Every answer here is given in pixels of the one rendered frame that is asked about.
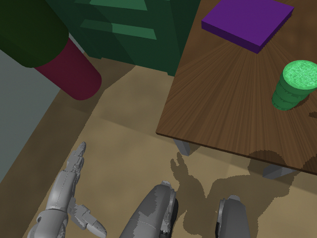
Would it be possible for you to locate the left robot hand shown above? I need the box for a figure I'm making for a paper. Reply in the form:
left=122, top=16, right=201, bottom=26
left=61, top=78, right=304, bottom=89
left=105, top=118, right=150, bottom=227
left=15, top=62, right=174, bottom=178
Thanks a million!
left=46, top=141, right=107, bottom=238

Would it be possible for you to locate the left robot foot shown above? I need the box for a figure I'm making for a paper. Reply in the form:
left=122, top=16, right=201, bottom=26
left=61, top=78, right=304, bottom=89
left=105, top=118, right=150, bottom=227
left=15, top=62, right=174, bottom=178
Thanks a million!
left=159, top=199, right=178, bottom=238

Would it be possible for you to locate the left robot arm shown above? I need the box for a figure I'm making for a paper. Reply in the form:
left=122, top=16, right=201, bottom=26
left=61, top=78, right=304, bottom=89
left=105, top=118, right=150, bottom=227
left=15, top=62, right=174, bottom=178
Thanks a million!
left=27, top=209, right=68, bottom=238

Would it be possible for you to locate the coffee table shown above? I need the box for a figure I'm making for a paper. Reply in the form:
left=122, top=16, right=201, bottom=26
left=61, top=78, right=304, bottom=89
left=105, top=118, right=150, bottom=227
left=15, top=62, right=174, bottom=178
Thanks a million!
left=156, top=0, right=317, bottom=179

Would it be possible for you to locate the potted plant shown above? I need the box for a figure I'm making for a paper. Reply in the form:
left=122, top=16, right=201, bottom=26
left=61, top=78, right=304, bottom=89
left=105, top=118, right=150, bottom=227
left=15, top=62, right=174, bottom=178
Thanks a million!
left=0, top=0, right=102, bottom=100

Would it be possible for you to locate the armchair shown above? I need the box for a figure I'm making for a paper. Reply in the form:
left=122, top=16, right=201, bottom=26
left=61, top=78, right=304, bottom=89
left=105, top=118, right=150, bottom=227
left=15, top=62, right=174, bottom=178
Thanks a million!
left=45, top=0, right=201, bottom=76

